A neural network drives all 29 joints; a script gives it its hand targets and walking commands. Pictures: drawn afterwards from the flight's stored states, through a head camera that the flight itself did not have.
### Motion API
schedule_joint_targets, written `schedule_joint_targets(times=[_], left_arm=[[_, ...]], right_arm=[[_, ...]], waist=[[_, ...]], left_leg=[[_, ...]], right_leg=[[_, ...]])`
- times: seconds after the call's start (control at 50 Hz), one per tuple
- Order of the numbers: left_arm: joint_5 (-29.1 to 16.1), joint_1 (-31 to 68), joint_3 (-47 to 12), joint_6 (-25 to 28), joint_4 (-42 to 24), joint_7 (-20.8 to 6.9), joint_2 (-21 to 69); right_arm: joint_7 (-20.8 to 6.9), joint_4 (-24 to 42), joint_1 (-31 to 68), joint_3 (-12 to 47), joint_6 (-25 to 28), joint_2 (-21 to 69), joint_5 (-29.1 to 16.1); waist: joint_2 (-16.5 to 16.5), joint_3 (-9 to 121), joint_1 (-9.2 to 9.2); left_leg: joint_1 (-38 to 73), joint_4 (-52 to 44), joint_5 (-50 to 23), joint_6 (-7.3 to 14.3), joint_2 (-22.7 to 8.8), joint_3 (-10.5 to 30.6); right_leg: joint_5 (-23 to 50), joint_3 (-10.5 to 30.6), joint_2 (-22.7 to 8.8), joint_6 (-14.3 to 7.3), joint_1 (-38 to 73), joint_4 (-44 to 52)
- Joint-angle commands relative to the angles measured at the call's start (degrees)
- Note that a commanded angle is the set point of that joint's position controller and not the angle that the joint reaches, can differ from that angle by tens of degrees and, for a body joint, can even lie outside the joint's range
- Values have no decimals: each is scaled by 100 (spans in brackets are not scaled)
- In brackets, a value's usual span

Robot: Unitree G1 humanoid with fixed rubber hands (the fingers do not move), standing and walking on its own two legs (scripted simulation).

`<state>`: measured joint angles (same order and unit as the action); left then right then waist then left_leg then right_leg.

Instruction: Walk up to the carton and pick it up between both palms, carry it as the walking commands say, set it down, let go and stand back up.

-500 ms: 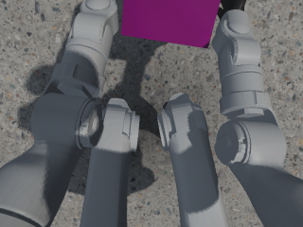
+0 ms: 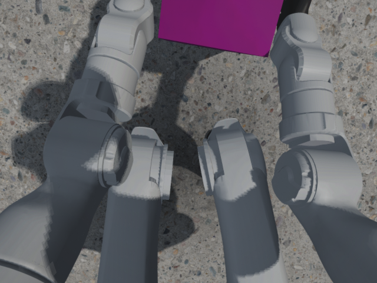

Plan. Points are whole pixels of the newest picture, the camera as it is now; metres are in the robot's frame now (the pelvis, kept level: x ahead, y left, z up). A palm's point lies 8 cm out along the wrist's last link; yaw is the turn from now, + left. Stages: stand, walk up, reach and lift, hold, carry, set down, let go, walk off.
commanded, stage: set down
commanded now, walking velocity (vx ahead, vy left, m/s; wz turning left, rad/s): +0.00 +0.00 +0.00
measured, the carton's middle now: (209, 5) +0.55 -0.07 -0.21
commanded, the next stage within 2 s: none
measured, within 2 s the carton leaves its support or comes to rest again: rests again in 1.54 s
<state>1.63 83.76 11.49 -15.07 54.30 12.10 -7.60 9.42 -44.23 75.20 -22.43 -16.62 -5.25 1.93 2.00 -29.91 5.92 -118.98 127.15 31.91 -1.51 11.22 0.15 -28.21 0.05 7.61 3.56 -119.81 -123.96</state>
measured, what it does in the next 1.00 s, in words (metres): stands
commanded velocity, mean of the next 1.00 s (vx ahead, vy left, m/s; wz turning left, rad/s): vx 0.00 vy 0.00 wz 0.00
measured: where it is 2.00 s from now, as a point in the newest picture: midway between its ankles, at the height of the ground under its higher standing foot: (188, 182)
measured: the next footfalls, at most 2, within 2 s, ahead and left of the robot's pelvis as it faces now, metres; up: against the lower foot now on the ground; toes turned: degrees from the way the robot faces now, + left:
none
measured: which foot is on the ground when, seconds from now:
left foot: down 0.00-1.00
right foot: down 0.00-1.00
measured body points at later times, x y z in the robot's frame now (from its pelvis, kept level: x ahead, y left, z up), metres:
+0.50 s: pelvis +0.03 +0.00 -0.01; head +0.36 -0.01 +0.29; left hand +0.58 +0.06 -0.15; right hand +0.53 -0.19 -0.15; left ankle +0.13 +0.10 -0.34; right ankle +0.15 -0.11 -0.34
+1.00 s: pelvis +0.04 +0.00 -0.01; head +0.37 -0.01 +0.30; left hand +0.58 +0.06 -0.15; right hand +0.53 -0.19 -0.15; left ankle +0.13 +0.10 -0.34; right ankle +0.15 -0.11 -0.34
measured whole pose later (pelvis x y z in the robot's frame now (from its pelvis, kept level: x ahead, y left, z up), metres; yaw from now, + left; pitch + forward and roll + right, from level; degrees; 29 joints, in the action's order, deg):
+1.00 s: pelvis +0.04 +0.00 -0.01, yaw +1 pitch +37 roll -2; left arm 2.9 73.7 13.1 -5.5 59.2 11.4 -4.6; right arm 5.7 -48.7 66.2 -26.1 -7.3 -1.9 4.9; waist 3.5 -11.1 5.8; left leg -128.9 129.2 37.1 -0.7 11.6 -0.1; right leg -34.2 -0.6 5.6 2.2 -129.5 -126.6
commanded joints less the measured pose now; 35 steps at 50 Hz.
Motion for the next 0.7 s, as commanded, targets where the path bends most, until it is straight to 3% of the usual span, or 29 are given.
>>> schedule_joint_targets(times=[0.0, 0.24, 0.32, 0.48, 0.68], left_arm=[[-488, 3149, -2098, 166, -399, -1315, 6299], [-194, 2806, -1687, 210, 144, -1418, 6072], [-139, 2654, -1722, 256, 182, -1430, 6118], [-74, 2095, -1683, 461, 422, -1435, 6257], [-117, 1388, -1891, 751, 381, -1326, 6031]], right_arm=[[-1668, 716, 4505, 2586, 328, 5162, -604], [-1876, 147, 4051, 2135, 348, 5043, -353], [-1896, 23, 3798, 2054, 398, 5040, -290], [-1892, -160, 3117, 1991, 524, 5085, -41], [-1797, -191, 2218, 2110, 751, 5010, 14]], waist=[[356, 9839, 469], [438, 8873, 529], [573, 8708, 548], [440, 7925, 628], [438, 7826, 540]], left_leg=[[3331, -1224, -942, 327, -16, 87], [2757, -1189, -685, 315, -14, 64], [2594, -1149, -816, 279, 14, 50], [1878, -1098, -1245, 258, 116, 138], [1668, -1058, -1849, 186, 166, 218]], right_leg=[[1035, -377, -106, -241, 3012, 1070], [738, -383, -122, -249, 2388, 1001], [875, -368, -120, -253, 2292, 961], [1350, -267, -87, -239, 2018, 914], [1991, -167, 3, -239, 2039, 792]])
